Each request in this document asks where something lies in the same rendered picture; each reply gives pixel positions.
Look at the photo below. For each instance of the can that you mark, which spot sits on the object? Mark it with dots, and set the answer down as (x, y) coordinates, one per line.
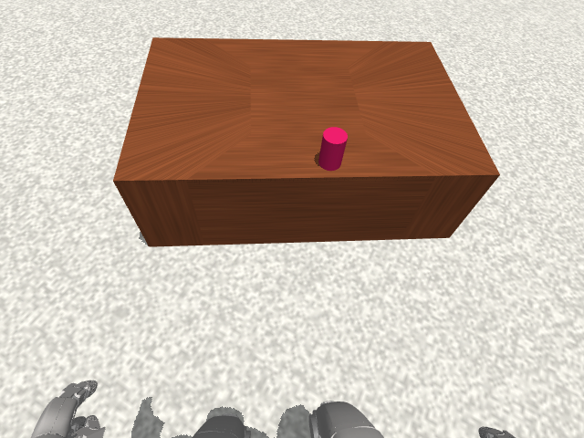
(332, 148)

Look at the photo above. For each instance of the left robot hand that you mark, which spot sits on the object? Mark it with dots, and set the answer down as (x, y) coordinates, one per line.
(58, 416)

